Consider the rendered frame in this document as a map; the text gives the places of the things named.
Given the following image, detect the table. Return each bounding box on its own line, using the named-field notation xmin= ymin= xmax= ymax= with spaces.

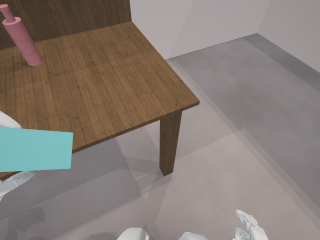
xmin=0 ymin=0 xmax=200 ymax=181

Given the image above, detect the left robot hand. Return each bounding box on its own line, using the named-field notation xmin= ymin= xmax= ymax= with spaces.
xmin=0 ymin=111 xmax=38 ymax=201

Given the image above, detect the sponge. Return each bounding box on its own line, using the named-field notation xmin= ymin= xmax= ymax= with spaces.
xmin=0 ymin=127 xmax=73 ymax=172

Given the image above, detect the robot left thigh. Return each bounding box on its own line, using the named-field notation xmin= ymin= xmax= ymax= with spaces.
xmin=117 ymin=227 xmax=150 ymax=240

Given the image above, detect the right robot hand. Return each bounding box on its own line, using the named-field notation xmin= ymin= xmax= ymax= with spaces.
xmin=232 ymin=209 xmax=269 ymax=240

